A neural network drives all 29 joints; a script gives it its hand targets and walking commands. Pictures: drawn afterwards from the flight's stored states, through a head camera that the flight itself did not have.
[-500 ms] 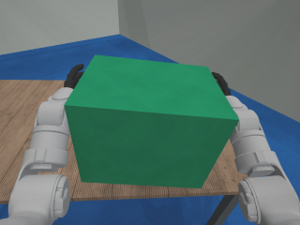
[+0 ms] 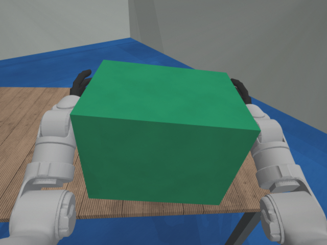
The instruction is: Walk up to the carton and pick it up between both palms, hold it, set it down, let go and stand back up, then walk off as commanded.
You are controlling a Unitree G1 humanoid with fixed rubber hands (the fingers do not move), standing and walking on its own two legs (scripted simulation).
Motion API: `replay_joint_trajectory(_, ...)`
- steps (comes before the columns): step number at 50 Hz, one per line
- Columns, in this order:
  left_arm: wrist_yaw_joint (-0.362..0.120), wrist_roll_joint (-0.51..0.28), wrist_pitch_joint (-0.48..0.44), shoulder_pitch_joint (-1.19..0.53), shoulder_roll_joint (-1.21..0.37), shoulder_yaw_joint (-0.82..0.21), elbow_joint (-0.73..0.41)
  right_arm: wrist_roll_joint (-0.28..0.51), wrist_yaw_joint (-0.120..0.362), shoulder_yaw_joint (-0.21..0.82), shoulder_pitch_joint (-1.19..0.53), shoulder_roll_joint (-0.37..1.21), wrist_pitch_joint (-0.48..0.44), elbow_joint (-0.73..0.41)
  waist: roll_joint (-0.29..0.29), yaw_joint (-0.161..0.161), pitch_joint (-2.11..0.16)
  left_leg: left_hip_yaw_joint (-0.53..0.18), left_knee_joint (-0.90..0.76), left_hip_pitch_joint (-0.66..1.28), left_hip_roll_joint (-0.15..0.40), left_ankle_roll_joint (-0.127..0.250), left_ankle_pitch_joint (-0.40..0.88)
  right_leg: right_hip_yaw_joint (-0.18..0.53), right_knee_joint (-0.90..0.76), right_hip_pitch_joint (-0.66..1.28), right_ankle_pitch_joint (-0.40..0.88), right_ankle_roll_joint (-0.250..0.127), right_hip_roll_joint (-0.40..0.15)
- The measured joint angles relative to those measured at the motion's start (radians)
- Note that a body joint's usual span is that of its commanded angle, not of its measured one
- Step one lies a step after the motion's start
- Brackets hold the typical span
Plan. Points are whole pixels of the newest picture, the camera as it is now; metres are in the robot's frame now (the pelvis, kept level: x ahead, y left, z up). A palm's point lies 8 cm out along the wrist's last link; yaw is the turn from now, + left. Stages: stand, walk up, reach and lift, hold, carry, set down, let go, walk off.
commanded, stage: hold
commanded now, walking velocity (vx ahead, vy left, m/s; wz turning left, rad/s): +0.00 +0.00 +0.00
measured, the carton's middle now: (161, 132) +0.35 +0.01 +0.17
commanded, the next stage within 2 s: none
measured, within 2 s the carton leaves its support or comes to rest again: neither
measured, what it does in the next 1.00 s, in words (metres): stands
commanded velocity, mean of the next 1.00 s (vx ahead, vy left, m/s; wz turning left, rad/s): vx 0.00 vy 0.00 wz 0.00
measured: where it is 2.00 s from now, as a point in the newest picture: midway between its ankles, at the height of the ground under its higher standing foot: outside the picture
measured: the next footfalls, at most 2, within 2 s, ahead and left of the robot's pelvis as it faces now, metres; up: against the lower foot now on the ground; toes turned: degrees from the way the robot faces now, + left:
none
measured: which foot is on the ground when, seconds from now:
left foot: down 0.00-1.00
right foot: down 0.00-1.00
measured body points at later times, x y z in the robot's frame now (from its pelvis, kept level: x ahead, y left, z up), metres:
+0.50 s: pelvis +0.00 +0.00 +0.00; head -0.04 +0.01 +0.45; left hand +0.41 +0.20 +0.22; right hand +0.40 -0.19 +0.21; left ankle +0.05 +0.14 -0.74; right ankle +0.05 -0.12 -0.74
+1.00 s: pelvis +0.00 +0.00 +0.00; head -0.04 +0.01 +0.45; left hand +0.41 +0.20 +0.22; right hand +0.40 -0.19 +0.21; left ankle +0.05 +0.14 -0.74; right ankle +0.05 -0.12 -0.74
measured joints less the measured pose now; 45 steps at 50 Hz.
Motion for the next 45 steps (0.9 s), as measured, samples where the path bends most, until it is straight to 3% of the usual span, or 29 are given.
replay_joint_trajectory(45,0.0,0.0,0.0,0.0,0.0,0.0,-0.001,0.001,0.0,0.0,0.0,0.0,0.0,0.0,0.0,0.0,0.0,0.0,0.0,0.0,0.0,0.0,0.001,0.0,0.0,0.0,0.001,0.0,0.0)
